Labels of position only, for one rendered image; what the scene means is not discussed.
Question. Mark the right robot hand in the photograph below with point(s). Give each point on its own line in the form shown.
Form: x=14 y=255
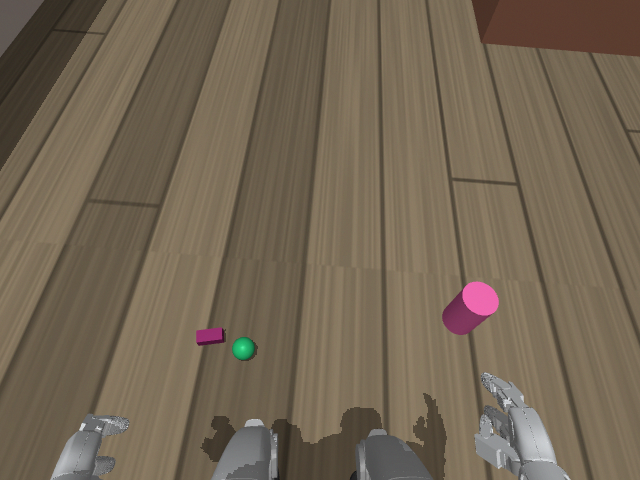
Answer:
x=523 y=437

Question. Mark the left robot hand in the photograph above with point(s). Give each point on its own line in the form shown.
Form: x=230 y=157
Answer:
x=79 y=455

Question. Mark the right robot arm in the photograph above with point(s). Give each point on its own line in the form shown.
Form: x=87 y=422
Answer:
x=542 y=470

